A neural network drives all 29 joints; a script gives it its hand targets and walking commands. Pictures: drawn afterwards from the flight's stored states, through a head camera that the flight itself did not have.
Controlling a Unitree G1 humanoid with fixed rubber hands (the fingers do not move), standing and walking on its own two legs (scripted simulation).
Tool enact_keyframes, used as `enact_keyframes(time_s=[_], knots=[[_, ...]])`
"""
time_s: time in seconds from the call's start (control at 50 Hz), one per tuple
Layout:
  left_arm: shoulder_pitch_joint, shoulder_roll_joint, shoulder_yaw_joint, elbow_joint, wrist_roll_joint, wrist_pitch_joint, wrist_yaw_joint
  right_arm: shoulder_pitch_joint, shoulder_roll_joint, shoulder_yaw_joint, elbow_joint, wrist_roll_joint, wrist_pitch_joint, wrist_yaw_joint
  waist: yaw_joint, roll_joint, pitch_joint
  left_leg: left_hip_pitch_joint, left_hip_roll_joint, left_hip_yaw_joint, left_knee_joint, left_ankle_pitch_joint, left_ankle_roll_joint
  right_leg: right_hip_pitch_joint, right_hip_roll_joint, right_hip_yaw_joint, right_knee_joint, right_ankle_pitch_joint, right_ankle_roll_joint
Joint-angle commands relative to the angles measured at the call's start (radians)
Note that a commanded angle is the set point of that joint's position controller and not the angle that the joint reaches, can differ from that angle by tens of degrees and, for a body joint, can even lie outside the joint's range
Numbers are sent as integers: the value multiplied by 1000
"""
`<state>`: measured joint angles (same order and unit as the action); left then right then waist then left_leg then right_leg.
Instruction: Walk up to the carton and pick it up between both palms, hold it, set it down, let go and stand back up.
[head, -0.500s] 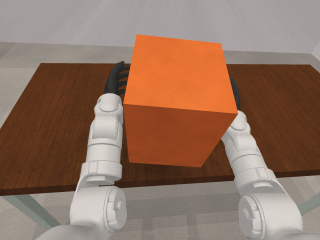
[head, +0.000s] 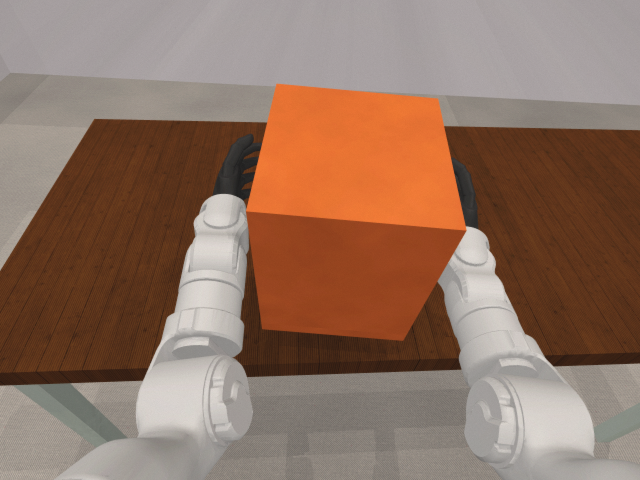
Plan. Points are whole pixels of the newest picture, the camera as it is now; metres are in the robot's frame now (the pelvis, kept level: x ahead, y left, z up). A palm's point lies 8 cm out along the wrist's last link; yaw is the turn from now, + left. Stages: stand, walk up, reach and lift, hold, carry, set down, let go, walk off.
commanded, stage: set down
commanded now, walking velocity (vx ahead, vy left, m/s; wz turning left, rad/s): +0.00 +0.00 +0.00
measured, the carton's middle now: (344, 221) +0.40 +0.03 +0.11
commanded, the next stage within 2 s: none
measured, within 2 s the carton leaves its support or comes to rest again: rests again in 1.04 s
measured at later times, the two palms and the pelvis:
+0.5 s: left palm (232, 202) +0.42 +0.18 +0.11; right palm (447, 228) +0.41 -0.11 +0.10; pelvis +0.01 +0.00 +0.00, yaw -1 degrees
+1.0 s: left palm (235, 213) +0.43 +0.19 +0.08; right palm (436, 235) +0.43 -0.11 +0.07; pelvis +0.02 +0.00 +0.00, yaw -1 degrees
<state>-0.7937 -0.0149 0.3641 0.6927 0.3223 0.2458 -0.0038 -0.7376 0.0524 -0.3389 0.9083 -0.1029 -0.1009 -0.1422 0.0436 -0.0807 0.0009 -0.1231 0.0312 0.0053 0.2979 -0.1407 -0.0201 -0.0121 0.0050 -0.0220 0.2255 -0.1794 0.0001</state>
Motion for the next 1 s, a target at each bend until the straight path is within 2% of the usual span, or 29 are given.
enact_keyframes(time_s=[0.0, 0.04, 0.06, 0.12, 0.18, 0.2, 0.22, 0.24, 0.26, 0.3, 0.32, 0.38, 0.4, 0.48, 0.52, 0.56, 0.66, 0.68, 0.7, 0.72, 0.76, 0.78, 0.84, 0.88, 0.9, 0.98], knots=[[-637, -544, -275, -33, -33, -51, -155, -830, 445, 261, -179, -58, -62, 143, 3, 93, -480, 240, -37, 123, 19, 368, -31, 46, 23, -88, -2, 256, 44], [-658, -552, -272, -51, -38, -72, -150, -849, 464, 268, -194, -63, -79, 151, 17, 110, -551, 248, -39, 127, 38, 439, -38, 68, 26, -88, 16, 327, 42], [-672, -553, -277, -59, -43, -85, -147, -852, 470, 264, -195, -74, -83, 153, 9, 96, -579, 258, -37, 127, 42, 454, -37, 74, 27, -90, 18, 344, 44], [-691, -562, -293, -48, -49, -110, -140, -859, 487, 253, -192, -87, -100, 157, 7, 110, -641, 266, -36, 127, 54, 486, -42, 64, 25, -86, 25, 383, 42], [-674, -549, -253, -2, -30, -116, -141, -838, 495, 237, -160, -110, -92, 160, 19, 102, -590, 237, -36, 132, 44, 468, -34, 81, 22, -78, 31, 398, 45], [-669, -542, -246, 7, -25, -113, -143, -829, 488, 221, -143, -117, -89, 158, 9, 100, -559, 232, -38, 133, 41, 459, -35, 87, 20, -77, 26, 391, 45], [-664, -532, -231, 13, -16, -110, -145, -826, 493, 221, -146, -120, -86, 158, 25, 103, -553, 211, -41, 138, 34, 440, -30, 99, 16, -74, 27, 374, 47], [-666, -530, -228, 17, -15, -108, -149, -819, 490, 204, -128, -129, -82, 158, 13, 99, -530, 204, -38, 139, 27, 424, -29, 95, 15, -73, 27, 372, 50], [-683, -522, -222, 12, -21, -112, -151, -836, 496, 209, -151, -130, -87, 159, 23, 80, -564, 192, -40, 143, 30, 428, -25, 100, 16, -76, 33, 380, 54], [-690, -526, -214, 32, -16, -122, -148, -865, 510, 213, -167, -139, -98, 165, 44, 80, -610, 187, -40, 149, 33, 439, -22, 101, 17, -77, 40, 390, 52], [-699, -531, -214, 30, -14, -129, -145, -858, 510, 198, -153, -154, -99, 168, 33, 78, -603, 192, -35, 148, 31, 444, -23, 88, 20, -79, 40, 383, 51], [-694, -538, -214, 37, -16, -150, -139, -845, 518, 183, -152, -174, -111, 173, 34, 92, -657, 215, -32, 151, 55, 509, -31, 77, 20, -80, 49, 421, 46], [-700, -538, -211, 42, -15, -152, -140, -839, 520, 174, -142, -184, -110, 173, 22, 87, -656, 219, -30, 149, 57, 512, -31, 77, 19, -78, 49, 436, 47], [-696, -527, -185, 77, -8, -154, -143, -843, 512, 147, -122, -194, -109, 177, 34, 78, -628, 195, -29, 151, 46, 472, -24, 64, 18, -80, 40, 370, 46], [-707, -516, -177, 82, -12, -163, -145, -836, 525, 141, -123, -208, -112, 178, 34, 77, -648, 169, -33, 156, 42, 466, -20, 77, 13, -77, 48, 393, 53], [-713, -520, -184, 76, -6, -173, -140, -817, 535, 124, -104, -223, -112, 180, 28, 107, -658, 191, -31, 156, 55, 512, -37, 65, 16, -80, 57, 414, 50], [-685, -516, -166, 108, 3, -174, -135, -818, 525, 105, -104, -234, -113, 186, 40, 108, -663, 198, -27, 152, 67, 553, -36, 38, 22, -85, 56, 399, 41], [-690, -524, -170, 106, 6, -175, -133, -815, 521, 91, -93, -242, -113, 186, 31, 117, -663, 208, -25, 150, 70, 557, -41, 17, 23, -89, 54, 384, 40], [-693, -525, -171, 99, 3, -181, -131, -811, 526, 91, -85, -246, -116, 186, 35, 120, -667, 216, -21, 148, 79, 589, -43, 5, 24, -90, 57, 392, 39], [-707, -513, -162, 101, 1, -187, -131, -805, 536, 89, -71, -251, -112, 188, 32, 104, -659, 214, -20, 148, 80, 586, -38, 2, 25, -88, 55, 388, 41], [-704, -519, -171, 107, -1, -196, -130, -796, 538, 83, -65, -261, -118, 188, 31, 129, -683, 230, -18, 148, 93, 631, -47, -12, 26, -91, 64, 412, 39], [-707, -513, -160, 119, 0, -197, -130, -802, 533, 74, -62, -266, -116, 190, 29, 117, -683, 237, -17, 148, 91, 620, -45, -29, 27, -94, 54, 379, 37], [-702, -510, -155, 129, 8, -201, -126, -800, 528, 49, -81, -282, -117, 194, 33, 133, -693, 229, -19, 152, 88, 606, -45, -37, 25, -94, 54, 348, 35], [-714, -497, -133, 144, 5, -217, -128, -819, 551, 63, -98, -296, -124, 193, 50, 99, -725, 193, -20, 156, 91, 600, -29, -13, 21, -88, 67, 394, 46], [-723, -498, -134, 141, 8, -229, -127, -810, 560, 66, -89, -299, -128, 194, 51, 110, -747, 183, -23, 158, 92, 600, -27, -4, 18, -85, 77, 412, 48], [-728, -502, -135, 160, 2, -255, -125, -782, 574, 58, -45, -320, -136, 190, 29, 105, -764, 217, -14, 151, 108, 643, -26, -48, 18, -87, 83, 443, 49]])
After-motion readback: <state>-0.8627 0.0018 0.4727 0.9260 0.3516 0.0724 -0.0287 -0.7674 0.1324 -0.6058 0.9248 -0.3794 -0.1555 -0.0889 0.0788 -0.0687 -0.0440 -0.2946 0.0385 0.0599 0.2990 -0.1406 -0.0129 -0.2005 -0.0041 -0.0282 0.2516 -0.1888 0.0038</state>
